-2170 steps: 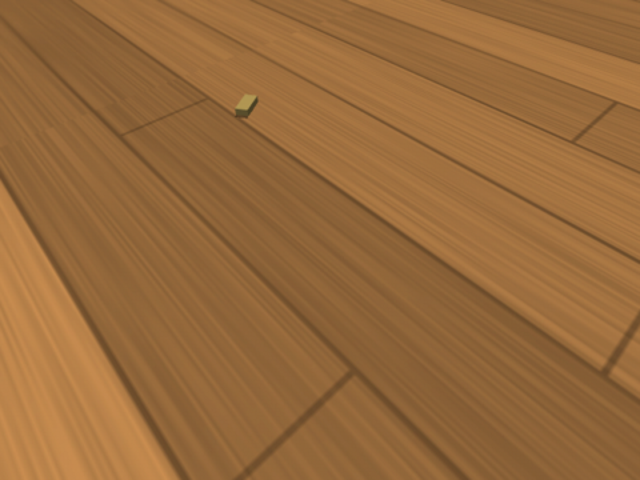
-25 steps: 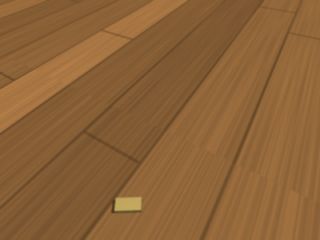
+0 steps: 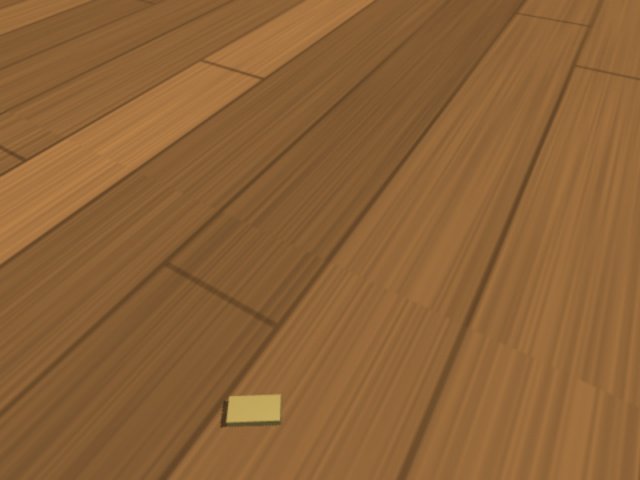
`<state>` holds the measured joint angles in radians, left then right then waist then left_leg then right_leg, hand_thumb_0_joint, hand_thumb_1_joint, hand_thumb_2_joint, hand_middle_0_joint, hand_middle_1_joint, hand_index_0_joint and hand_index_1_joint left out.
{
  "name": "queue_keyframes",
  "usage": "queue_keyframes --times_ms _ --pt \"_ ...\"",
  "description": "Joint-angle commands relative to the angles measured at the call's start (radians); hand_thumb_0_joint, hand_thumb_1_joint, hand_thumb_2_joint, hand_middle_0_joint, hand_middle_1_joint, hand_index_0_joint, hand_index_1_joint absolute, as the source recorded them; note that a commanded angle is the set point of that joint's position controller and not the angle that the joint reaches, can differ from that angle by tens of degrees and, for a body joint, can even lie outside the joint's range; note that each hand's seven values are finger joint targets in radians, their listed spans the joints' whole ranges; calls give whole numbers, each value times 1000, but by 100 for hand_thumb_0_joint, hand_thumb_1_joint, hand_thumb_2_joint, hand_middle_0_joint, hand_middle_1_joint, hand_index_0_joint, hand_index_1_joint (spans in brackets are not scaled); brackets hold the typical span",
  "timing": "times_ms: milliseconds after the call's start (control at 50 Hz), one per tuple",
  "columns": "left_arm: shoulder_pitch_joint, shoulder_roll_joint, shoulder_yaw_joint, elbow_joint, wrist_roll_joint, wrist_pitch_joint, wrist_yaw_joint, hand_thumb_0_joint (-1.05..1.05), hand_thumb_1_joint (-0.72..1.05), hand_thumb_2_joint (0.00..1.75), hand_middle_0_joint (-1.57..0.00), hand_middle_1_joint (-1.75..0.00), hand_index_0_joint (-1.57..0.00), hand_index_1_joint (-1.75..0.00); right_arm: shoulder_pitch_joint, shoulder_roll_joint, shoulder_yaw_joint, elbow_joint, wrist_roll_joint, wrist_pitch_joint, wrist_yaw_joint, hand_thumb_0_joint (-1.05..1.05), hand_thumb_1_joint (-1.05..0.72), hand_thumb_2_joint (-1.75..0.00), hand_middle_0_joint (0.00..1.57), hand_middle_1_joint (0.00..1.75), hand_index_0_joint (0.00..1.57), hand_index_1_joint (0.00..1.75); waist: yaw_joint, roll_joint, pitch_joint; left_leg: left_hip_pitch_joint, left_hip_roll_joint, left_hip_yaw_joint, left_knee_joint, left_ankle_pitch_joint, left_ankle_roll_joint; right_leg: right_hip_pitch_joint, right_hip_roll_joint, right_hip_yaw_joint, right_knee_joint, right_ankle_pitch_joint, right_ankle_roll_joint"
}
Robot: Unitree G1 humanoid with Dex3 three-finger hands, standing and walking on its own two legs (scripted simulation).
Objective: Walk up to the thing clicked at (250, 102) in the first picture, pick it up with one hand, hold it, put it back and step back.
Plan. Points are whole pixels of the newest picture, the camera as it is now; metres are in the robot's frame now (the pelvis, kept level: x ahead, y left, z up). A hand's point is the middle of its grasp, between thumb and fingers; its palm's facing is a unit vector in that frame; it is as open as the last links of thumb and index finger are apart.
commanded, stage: stand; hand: left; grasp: from above
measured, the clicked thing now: (255, 410) +0.45 +0.23 -0.76
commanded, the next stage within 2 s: step back in 0.06 s
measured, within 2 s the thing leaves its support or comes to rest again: neither
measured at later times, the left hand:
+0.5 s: hand out of the picture +0.01 +0.23 -0.16, palm faces -0.05 -0.90 -0.44, open 7.4 cm
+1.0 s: hand out of the picture -0.09 +0.26 -0.17, palm faces +0.02 -0.92 -0.38, open 7.4 cm
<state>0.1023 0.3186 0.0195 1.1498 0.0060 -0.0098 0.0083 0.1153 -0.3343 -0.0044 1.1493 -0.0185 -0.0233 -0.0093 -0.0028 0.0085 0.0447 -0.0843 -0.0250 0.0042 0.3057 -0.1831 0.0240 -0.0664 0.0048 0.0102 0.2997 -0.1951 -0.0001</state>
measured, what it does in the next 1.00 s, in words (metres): walks backwards: left foot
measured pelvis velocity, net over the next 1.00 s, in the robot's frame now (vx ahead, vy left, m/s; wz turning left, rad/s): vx -0.19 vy -0.02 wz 0.00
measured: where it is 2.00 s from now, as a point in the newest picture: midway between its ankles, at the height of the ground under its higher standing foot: outside the picture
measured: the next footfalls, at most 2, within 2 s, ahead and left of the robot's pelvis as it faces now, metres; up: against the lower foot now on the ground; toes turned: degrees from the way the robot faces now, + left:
left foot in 0.78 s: -0.12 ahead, +0.09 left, +0.00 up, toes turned +0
right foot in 1.18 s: -0.24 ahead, -0.15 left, +0.00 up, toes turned -1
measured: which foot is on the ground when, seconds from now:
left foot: down 0.00-0.40, up 0.42-0.76, down 0.78-1.00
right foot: down 0.00-0.80, up 0.82-1.00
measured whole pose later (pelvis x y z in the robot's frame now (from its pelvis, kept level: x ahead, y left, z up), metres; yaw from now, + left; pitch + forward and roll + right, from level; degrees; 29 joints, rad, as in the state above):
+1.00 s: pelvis -0.19 -0.02 -0.02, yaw +0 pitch -2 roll -1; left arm 0.15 0.40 0.08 0.85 0.00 0.06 0.02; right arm 0.12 -0.36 -0.04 0.88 -0.04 0.03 0.00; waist 0.01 -0.03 0.17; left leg -0.28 0.00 -0.01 0.56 -0.25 0.03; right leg -0.44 0.12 0.14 1.21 -0.52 0.00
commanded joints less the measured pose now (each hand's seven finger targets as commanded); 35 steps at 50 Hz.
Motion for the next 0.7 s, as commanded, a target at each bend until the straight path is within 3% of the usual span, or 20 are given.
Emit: queue_keyframes --times_ms 0,20,40,120,160,220,240,280,300,320,340,360,380,400,420,460,500,600,640,680 --pt "-38 210 31 -58 0 -23 13 0 90 90 -20 -30 -20 -30 -27 -195 -34 -54 7 -16 -11 0 -90 -90 20 30 20 30 -5 -17 -49 9 146 -117 -41 191 4 -14 -132 107 -37 188 -24" --pt "-33 210 31 -61 3 -22 12 0 90 90 -20 -30 -20 -30 -31 -203 -36 -56 6 -17 -12 0 -90 -90 20 30 20 30 -1 -8 -60 13 147 -114 -41 182 5 -15 -132 108 -40 181 -26" --pt "-47 297 52 -103 -18 -9 13 0 90 90 -20 -30 -20 -30 -75 -282 -71 -86 20 4 -7 0 -90 -90 20 30 20 30 -19 -18 31 -60 139 -129 48 321 9 -111 -111 107 65 348 -31" --pt "-28 258 49 -164 -19 2 21 0 90 90 -20 -30 -20 -30 -38 -278 -86 -134 31 23 -3 0 -90 -90 20 30 20 30 -33 14 -88 -47 184 -137 94 483 78 -94 -62 56 232 307 -49" --pt "-9 245 46 -186 -18 16 18 0 90 90 -20 -30 -20 -30 -56 -292 -101 -167 28 33 -1 0 -90 -90 20 30 20 30 -29 89 -105 -73 234 -184 73 442 125 -122 -22 27 344 149 -49" --pt "47 242 55 -219 0 39 16 0 90 90 -20 -30 -20 -30 -81 -308 -116 -226 14 41 -6 0 -90 -90 20 30 20 30 -17 186 -139 -93 355 -277 85 458 240 -198 12 37 590 -323 -52" --pt "64 249 58 -229 0 45 15 0 90 90 -20 -30 -20 -30 -84 -311 -120 -248 6 42 -9 0 -90 -90 20 30 20 30 -13 177 -137 -110 372 -286 97 454 262 -217 5 68 644 -382 -57" --pt "96 251 67 -229 -3 44 12 0 90 90 -20 -30 -20 -30 -121 -298 -116 -280 1 46 -11 0 -90 -90 20 30 20 30 10 137 -136 -136 339 -240 175 470 235 -214 -7 86 603 -356 -66" --pt "113 240 69 -233 -3 40 11 0 90 90 -20 -30 -20 -30 -137 -288 -112 -288 5 50 -12 0 -90 -90 20 30 20 30 31 119 -137 -125 293 -200 240 437 184 -200 -15 84 459 -266 -62" --pt "143 241 75 -227 2 29 12 0 90 90 -20 -30 -20 -30 -156 -278 -106 -293 14 57 -8 0 -90 -90 20 30 20 30 57 65 -132 -139 225 -142 323 367 131 -160 -22 66 296 -40 -50" --pt "116 280 86 -247 10 17 16 0 90 90 -20 -30 -20 -30 -146 -252 -95 -297 28 64 -2 0 -90 -90 20 30 20 30 50 -73 -109 -157 98 -62 457 250 56 -157 -99 167 129 266 -62" --pt "85 346 110 -268 19 11 18 0 90 90 -20 -30 -20 -30 -146 -214 -83 -314 41 67 -1 0 -90 -90 20 30 20 30 46 -213 -60 -330 -53 -34 601 -1 -10 -104 -226 383 89 484 -142" --pt "57 358 107 -294 21 11 21 0 90 90 -20 -30 -20 -30 -91 -198 -79 -300 30 78 -9 0 -90 -90 20 30 20 30 29 -236 -36 -403 -111 -112 730 -417 -16 -113 -311 447 87 585 -220" --pt "27 352 100 -319 25 10 21 0 90 90 -20 -30 -20 -30 -11 -218 -86 -283 28 90 -9 0 -90 -90 20 30 20 30 -5 -171 -28 -357 -99 -167 853 -447 -18 -176 -334 402 90 577 -261" --pt "-10 379 105 -337 30 9 26 0 90 90 -20 -30 -20 -30 9 -225 -94 -282 21 91 -14 0 -90 -90 20 30 20 30 -9 -209 -33 -361 -97 -183 917 -452 -15 -236 -358 442 90 557 -293" --pt "-72 343 108 -371 30 12 27 0 90 90 -20 -30 -20 -30 23 -274 -110 -263 29 79 -11 0 -90 -90 20 30 20 30 -12 -191 -36 -323 -90 -192 980 -358 -24 -255 -278 344 116 453 -263" --pt "-42 309 104 -371 31 11 33 0 90 90 -20 -30 -20 -30 35 -273 -105 -267 34 73 -16 0 -90 -90 20 30 20 30 1 -133 -84 -408 -107 -189 956 -322 -37 -84 -219 246 202 515 -218" --pt "106 284 108 -368 19 19 47 0 90 90 -20 -30 -20 -30 -20 -242 -78 -312 14 61 -28 0 -90 -90 20 30 20 30 83 -124 -101 -496 -69 -154 722 -340 -52 150 -248 262 228 601 -229" --pt "107 302 117 -381 18 24 48 0 90 90 -20 -30 -20 -30 -12 -240 -78 -321 7 57 -30 0 -90 -90 20 30 20 30 78 -176 -106 -438 -24 -129 603 -359 -43 143 -279 279 231 625 -239" --pt "60 315 116 -402 14 28 45 0 90 90 -20 -30 -20 -30 56 -240 -85 -303 2 53 -24 0 -90 -90 20 30 20 30 36 -209 -126 -319 15 -96 426 -317 -23 87 -275 262 255 610 -215"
